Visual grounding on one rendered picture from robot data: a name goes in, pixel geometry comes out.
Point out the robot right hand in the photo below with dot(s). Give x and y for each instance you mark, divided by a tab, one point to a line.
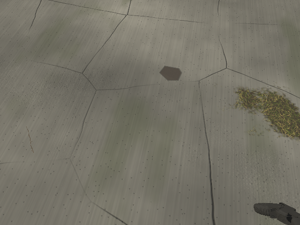
281	211

